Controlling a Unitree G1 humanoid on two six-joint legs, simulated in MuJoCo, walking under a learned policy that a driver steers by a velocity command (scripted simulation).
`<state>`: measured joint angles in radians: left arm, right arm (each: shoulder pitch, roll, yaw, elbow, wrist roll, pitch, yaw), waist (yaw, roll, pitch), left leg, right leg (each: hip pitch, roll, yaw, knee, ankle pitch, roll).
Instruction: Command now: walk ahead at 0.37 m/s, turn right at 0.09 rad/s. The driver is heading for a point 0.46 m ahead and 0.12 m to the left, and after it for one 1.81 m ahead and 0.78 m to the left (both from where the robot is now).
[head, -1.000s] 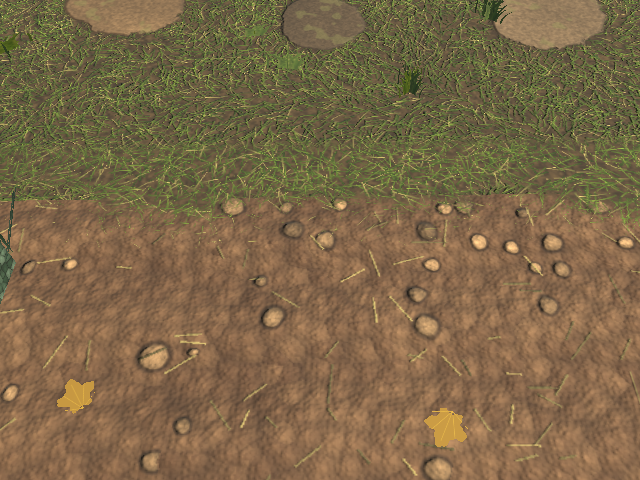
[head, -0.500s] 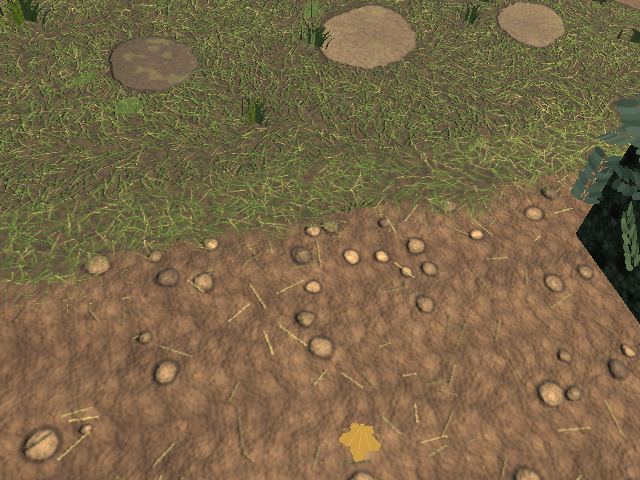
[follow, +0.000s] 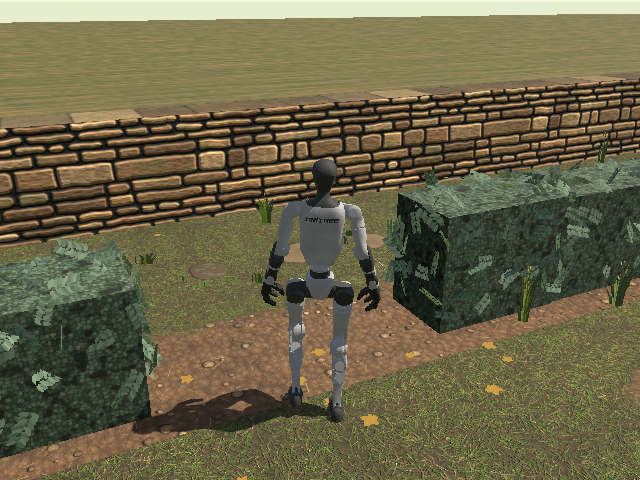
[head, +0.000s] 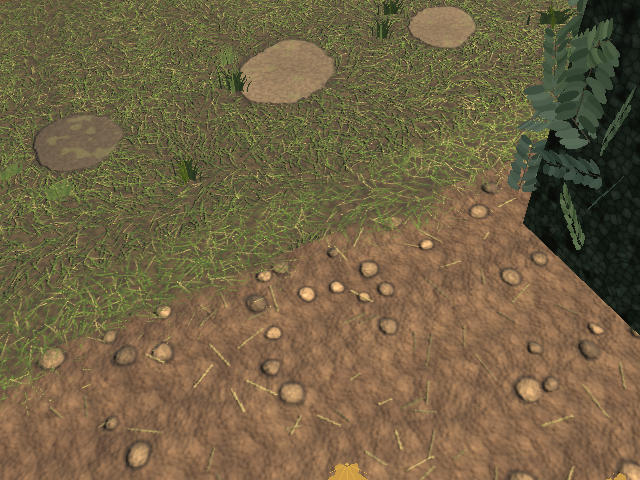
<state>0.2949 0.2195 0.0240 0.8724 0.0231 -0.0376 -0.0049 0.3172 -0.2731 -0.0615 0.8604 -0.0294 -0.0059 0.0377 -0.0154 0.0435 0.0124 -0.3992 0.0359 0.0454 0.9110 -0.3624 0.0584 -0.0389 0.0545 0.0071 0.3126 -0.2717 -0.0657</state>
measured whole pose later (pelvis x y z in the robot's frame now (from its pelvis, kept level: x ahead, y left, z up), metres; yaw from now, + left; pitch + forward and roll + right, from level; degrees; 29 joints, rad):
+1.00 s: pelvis +0.52 +0.03 -0.01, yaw +14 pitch +1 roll +0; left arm 0.12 0.23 0.03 0.81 0.04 -0.08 0.00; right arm 0.35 -0.28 -0.07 0.90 -0.01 -0.04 0.01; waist -0.05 0.03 0.05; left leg -0.35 -0.02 -0.03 1.13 -0.36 0.09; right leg -0.33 0.00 -0.09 0.48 -0.17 -0.04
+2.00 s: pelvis +1.01 +0.30 -0.03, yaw +44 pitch +1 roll +0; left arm 0.07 0.25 0.02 0.71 0.04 -0.07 -0.01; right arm 0.44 -0.28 -0.05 0.89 -0.01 -0.06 -0.01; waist -0.06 0.01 0.04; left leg -0.06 -0.13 -0.14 0.79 -0.45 0.09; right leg -0.46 0.03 -0.06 0.57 -0.13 -0.06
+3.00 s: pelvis +1.38 +0.68 -0.02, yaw +35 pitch +1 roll +1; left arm 0.07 0.22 0.03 0.80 0.04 -0.03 -0.05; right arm 0.40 -0.21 -0.03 0.99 -0.02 -0.08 -0.03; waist -0.05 -0.02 0.05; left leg 0.11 -0.03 0.23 0.30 -0.42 0.03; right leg -0.52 0.00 -0.11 0.59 -0.10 -0.11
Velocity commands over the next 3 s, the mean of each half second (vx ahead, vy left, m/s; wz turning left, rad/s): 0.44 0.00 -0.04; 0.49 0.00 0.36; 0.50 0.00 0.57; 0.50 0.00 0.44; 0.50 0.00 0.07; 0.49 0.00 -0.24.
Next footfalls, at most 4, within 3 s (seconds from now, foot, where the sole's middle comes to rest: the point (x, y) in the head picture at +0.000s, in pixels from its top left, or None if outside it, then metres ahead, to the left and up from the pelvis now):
0.32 left None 0.31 0.12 -0.78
0.88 right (366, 427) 0.63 -0.04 -0.78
1.40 left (239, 359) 0.82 0.25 -0.78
1.96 right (220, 249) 1.17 0.34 -0.78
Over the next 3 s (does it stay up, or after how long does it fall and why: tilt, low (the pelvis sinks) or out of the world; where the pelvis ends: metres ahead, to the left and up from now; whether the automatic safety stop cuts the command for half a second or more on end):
stays up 1.38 0.68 -0.02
